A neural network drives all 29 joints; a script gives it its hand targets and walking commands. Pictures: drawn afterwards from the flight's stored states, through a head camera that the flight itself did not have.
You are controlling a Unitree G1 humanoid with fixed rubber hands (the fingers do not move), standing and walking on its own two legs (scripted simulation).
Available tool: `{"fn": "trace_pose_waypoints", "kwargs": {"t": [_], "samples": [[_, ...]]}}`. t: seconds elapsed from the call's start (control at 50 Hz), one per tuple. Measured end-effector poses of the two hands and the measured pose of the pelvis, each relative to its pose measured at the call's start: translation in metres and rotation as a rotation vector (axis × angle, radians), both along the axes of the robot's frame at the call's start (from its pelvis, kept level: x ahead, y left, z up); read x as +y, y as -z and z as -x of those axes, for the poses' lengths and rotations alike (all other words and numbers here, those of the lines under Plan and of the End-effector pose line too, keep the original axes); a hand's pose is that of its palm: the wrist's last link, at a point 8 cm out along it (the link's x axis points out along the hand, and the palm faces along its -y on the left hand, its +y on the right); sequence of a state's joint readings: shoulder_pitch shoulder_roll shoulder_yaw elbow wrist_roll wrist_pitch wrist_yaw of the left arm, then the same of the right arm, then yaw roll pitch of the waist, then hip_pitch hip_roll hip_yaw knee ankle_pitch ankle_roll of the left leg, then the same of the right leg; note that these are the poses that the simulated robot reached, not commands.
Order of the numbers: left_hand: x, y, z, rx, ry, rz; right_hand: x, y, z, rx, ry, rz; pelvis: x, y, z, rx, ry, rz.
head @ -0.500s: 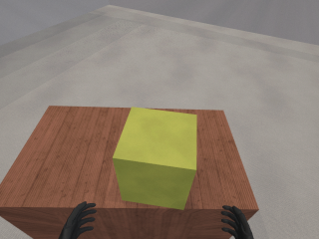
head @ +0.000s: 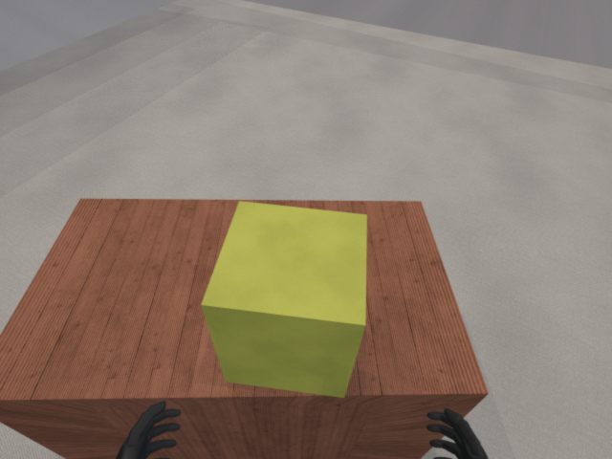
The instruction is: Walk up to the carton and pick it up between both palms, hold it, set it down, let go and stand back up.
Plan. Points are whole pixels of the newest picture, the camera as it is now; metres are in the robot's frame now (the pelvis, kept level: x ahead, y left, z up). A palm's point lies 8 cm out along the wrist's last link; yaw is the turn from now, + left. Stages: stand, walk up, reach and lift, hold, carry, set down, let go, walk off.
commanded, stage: let go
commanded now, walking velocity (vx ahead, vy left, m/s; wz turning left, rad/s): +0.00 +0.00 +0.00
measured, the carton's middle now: (293, 301) +0.39 +0.03 -0.06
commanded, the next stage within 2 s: stand in 0.50 s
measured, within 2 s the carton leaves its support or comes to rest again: neither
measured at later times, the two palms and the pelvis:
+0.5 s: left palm out of the picture +0.15 +0.22 -0.08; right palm out of the picture +0.14 -0.23 -0.08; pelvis -0.01 +0.00 +0.00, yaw -1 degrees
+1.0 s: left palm out of the picture -0.01 +0.26 -0.12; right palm out of the picture +0.01 -0.24 -0.13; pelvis -0.04 +0.01 -0.01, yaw +1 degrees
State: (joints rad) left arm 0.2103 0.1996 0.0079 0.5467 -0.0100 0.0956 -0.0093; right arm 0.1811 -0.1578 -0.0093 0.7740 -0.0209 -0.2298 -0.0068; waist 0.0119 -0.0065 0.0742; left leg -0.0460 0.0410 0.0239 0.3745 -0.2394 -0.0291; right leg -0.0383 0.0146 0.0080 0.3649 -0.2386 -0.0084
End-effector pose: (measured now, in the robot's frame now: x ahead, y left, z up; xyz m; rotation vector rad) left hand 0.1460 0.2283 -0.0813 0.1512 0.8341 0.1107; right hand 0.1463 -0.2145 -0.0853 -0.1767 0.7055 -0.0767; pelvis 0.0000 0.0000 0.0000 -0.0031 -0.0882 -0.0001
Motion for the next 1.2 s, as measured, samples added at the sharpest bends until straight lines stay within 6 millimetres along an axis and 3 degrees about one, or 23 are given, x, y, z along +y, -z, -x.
{"fn": "trace_pose_waypoints", "kwargs": {"t": [0.32, 0.56, 0.66, 0.82, 0.98, 1.2], "samples": [[-0.010, 0.004, -0.006, 0.011, 0.014, 0.006, -0.013, -0.004, 0.006, 0.013, 0.003, 0.026, -0.001, 0.000, 0.004, 0.016, 0.012, -0.001], [-0.004, 0.005, 0.000, -0.012, 0.026, -0.016, -0.015, 0.003, 0.015, 0.070, 0.019, 0.038, 0.003, 0.002, 0.006, 0.037, 0.006, 0.003], [0.014, 0.012, 0.028, 0.005, 0.000, -0.047, -0.025, 0.018, 0.039, 0.193, 0.051, 0.063, 0.006, 0.005, 0.006, 0.041, -0.006, 0.004], [0.035, 0.026, 0.091, 0.131, -0.039, -0.081, -0.028, 0.031, 0.085, 0.298, 0.062, 0.069, 0.010, 0.005, 0.019, 0.028, -0.013, 0.003], [0.037, 0.038, 0.147, 0.237, -0.045, -0.076, -0.022, 0.039, 0.133, 0.384, 0.053, 0.064, 0.014, 0.005, 0.042, 0.019, -0.018, 0.000], [0.034, 0.051, 0.205, 0.331, -0.059, -0.059, -0.020, 0.048, 0.186, 0.463, 0.067, 0.059, 0.015, 0.008, 0.070, 0.019, -0.023, -0.003]]}}
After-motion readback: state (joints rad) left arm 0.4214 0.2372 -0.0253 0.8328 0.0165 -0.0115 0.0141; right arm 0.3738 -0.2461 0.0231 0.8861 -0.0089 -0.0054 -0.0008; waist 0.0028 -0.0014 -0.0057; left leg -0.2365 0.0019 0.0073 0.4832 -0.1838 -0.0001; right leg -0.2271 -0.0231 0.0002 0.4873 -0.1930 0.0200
